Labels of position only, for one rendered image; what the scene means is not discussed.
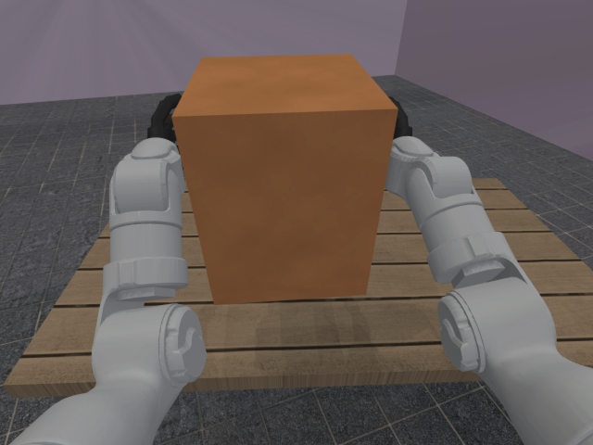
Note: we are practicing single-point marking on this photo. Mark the left robot upper arm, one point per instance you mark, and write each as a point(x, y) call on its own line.
point(142, 358)

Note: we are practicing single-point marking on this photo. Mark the carton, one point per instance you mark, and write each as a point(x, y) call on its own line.
point(285, 160)

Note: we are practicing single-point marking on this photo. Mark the robot left hand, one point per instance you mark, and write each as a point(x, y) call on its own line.
point(161, 121)

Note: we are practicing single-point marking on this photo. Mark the right robot upper arm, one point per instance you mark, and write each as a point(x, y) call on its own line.
point(501, 331)

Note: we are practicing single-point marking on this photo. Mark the robot right forearm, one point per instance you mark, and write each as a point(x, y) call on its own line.
point(464, 249)

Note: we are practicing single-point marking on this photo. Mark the robot right hand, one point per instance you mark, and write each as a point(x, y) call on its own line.
point(402, 126)

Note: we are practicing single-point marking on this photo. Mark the table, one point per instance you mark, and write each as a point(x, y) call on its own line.
point(391, 335)

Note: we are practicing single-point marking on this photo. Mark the robot left forearm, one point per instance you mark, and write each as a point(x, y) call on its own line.
point(145, 225)

